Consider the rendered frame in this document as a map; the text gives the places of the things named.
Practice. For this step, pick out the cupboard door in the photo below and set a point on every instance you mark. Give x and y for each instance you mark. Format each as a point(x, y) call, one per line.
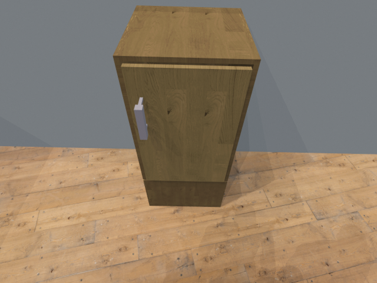
point(192, 113)

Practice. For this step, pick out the handle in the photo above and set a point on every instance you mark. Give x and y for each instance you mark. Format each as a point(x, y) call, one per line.
point(140, 119)

